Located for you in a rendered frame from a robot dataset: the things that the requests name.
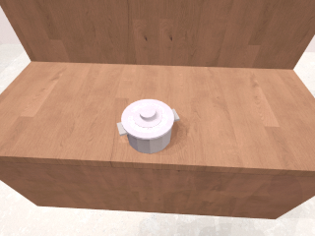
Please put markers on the knob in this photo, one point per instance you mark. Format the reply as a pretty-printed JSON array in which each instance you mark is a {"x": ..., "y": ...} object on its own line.
[{"x": 147, "y": 113}]

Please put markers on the lid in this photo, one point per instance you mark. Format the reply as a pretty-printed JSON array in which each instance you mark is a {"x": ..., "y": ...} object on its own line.
[{"x": 142, "y": 129}]

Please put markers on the pot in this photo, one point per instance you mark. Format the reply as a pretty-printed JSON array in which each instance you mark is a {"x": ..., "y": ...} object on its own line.
[{"x": 148, "y": 146}]

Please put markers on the table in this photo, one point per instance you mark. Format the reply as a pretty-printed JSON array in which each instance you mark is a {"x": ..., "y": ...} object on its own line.
[{"x": 244, "y": 144}]

